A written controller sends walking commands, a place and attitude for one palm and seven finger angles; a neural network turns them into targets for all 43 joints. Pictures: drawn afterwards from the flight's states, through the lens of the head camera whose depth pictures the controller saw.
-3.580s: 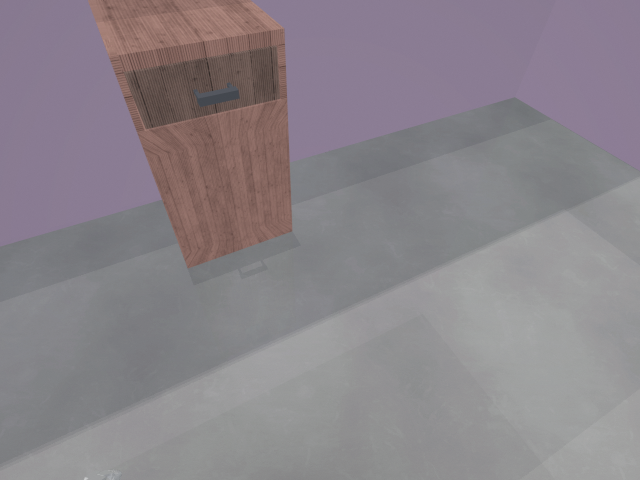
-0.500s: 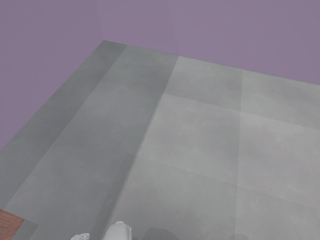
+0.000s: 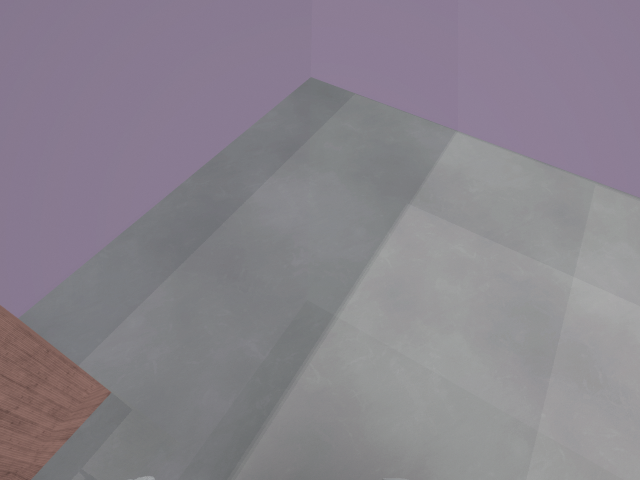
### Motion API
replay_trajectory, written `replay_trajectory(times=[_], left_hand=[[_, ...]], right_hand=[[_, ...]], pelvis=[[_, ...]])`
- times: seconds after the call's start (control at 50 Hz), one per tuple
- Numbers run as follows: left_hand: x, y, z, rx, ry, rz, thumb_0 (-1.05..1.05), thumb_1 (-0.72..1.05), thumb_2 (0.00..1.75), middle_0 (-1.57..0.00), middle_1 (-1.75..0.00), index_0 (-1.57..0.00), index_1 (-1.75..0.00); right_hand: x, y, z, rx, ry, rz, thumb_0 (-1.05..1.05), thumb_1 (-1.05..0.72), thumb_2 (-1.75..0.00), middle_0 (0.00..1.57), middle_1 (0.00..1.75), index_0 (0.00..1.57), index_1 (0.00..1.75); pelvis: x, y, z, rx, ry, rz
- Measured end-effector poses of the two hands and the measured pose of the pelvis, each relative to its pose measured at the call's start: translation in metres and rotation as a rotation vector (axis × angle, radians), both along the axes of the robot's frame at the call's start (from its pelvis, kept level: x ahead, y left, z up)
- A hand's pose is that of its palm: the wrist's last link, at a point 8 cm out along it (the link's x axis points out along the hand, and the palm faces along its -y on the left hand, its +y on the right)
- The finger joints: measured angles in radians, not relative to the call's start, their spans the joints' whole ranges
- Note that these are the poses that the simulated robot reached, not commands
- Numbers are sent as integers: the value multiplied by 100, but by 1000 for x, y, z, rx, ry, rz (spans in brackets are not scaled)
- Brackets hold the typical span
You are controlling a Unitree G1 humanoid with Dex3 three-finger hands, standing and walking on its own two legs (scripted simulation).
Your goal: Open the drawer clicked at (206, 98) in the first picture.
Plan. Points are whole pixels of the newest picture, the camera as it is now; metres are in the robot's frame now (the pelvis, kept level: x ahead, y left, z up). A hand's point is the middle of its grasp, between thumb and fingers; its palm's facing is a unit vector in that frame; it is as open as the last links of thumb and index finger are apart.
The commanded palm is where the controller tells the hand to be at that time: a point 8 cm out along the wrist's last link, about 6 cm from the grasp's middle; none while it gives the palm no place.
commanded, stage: turn to face it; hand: left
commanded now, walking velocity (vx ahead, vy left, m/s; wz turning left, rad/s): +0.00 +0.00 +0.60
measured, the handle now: out of the picture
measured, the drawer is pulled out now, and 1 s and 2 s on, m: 0.00 0.00 0.00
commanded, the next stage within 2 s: take the last steps up to it in 1.64 s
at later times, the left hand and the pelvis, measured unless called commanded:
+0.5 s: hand out of the picture -0.03 +0.20 -0.19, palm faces +0.37 -0.90 -0.24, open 7.4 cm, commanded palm none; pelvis -0.01 -0.01 -0.02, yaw +21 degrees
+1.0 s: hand out of the picture -0.02 +0.18 -0.14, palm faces +0.60 -0.74 -0.31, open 7.4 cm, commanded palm none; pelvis +0.02 -0.04 -0.01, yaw +39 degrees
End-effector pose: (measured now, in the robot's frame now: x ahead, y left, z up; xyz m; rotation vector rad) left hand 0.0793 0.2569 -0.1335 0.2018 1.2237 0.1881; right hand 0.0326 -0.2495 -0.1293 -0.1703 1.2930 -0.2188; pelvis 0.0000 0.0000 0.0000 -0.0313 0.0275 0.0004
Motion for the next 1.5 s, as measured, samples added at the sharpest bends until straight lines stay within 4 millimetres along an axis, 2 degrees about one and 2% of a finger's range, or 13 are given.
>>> replay_trajectory(times=[0.14, 0.28, 0.4, 0.5, 0.56, 0.64, 0.74, 0.84, 0.92, 1.1, 1.28, 1.34, 1.5], left_hand=[[-12, -23, 11, 50, -101, 56, 0, 91, 90, -20, -30, -20, -30], [-49, -37, 17, 40, -77, 148, 0, 91, 90, -21, -30, -20, -30], [-88, -35, 3, 1, -39, 248, 0, 90, 90, -21, -30, -20, -30], [-135, -14, -23, -25, 27, 362, 0, 90, 90, -21, -30, -20, -30], [-155, -2, -25, -14, 81, 413, 1, 91, 90, -21, -30, -20, -30], [-160, 8, -13, 6, 68, 460, 1, 91, 90, -20, -30, -20, -30], [-146, 10, 4, 42, -4, 491, 1, 91, 90, -20, -30, -20, -30], [-125, -2, 15, 91, -88, 514, 1, 91, 90, -20, -30, -20, -30], [-124, -22, 23, 117, -128, 544, 0, 91, 90, -20, -30, -20, -30], [-164, -65, 21, 66, -67, 684, 0, 90, 90, -21, -30, -20, -30], [-251, -86, -18, -21, 47, 874, 0, 90, 90, -21, -30, -20, -30], [-275, -89, -24, -38, 101, 918, 1, 91, 90, -21, -30, -20, -30], [-278, -84, -5, -24, 57, 962, 1, 91, 90, -20, -30, -20, -30]], right_hand=[[16, -35, -20, 24, 0, 66, 0, -91, -90, 20, 30, 20, 30], [57, -44, -8, 24, -30, 185, 0, -91, -90, 20, 29, 20, 30], [101, -21, -3, 4, -41, 325, 0, -91, -90, 20, 29, 20, 30], [145, 20, -2, -22, -124, 459, 0, -91, -90, 20, 29, 20, 30], [158, 39, 5, -21, -169, 504, 0, -91, -90, 20, 29, 20, 30], [162, 52, 10, -15, -166, 545, 0, -91, -90, 20, 29, 20, 30], [165, 56, 2, 18, -125, 586, 0, -91, -90, 20, 30, 20, 30], [174, 47, -17, 58, -86, 613, 0, -91, -90, 21, 30, 21, 30], [188, 41, -26, 71, -63, 645, 0, -91, -90, 20, 30, 20, 30], [215, 60, -12, 69, -40, 772, 0, -91, -90, 20, 29, 20, 30], [236, 133, -3, 40, -137, 966, 0, -91, -90, 20, 29, 20, 30], [234, 152, 5, 44, -180, 1001, 0, -91, -90, 20, 29, 20, 30], [214, 159, 12, 58, -148, 1030, 0, -91, -90, 20, 30, 20, 30]], pelvis=[[-9, -29, -11, 33, -8, 92], [-9, -38, -2, 57, -25, 205], [-10, -31, -4, 65, -14, 296], [-13, -12, -20, 47, 2, 369], [-14, -8, -18, 45, 2, 387], [-12, -6, -10, 32, 1, 431], [-7, -12, -6, 34, 2, 490], [5, -28, -12, 51, 4, 554], [12, -38, -13, 61, -9, 622], [18, -43, -1, 90, -15, 748], [1, -24, -17, 50, -15, 854], [-5, -21, -17, 55, -20, 867], [-8, -19, -2, 44, -35, 914]])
